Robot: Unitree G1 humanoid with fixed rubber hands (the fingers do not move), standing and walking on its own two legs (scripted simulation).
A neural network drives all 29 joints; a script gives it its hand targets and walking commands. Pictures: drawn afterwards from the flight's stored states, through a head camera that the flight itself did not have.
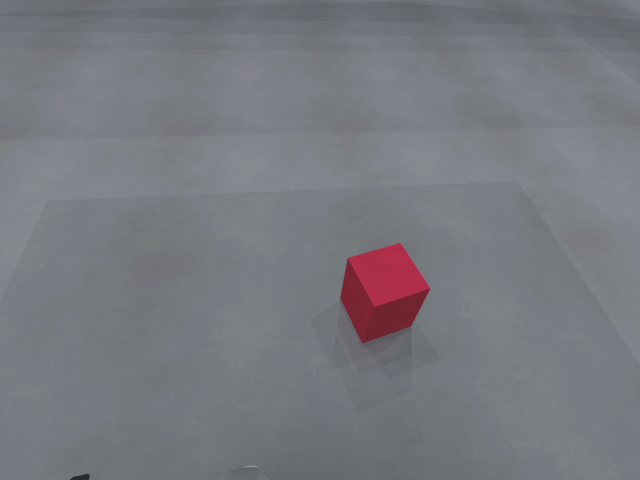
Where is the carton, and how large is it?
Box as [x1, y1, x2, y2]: [340, 243, 429, 342]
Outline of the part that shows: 400,243 349,257 347,259 340,298 362,342 411,325 429,289 428,285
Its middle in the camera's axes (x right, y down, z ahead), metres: +0.20 +0.17 +1.30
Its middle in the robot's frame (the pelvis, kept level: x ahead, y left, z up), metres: +0.78 -0.19 -0.63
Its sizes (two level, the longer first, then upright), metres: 0.195 0.192 0.247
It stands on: the floor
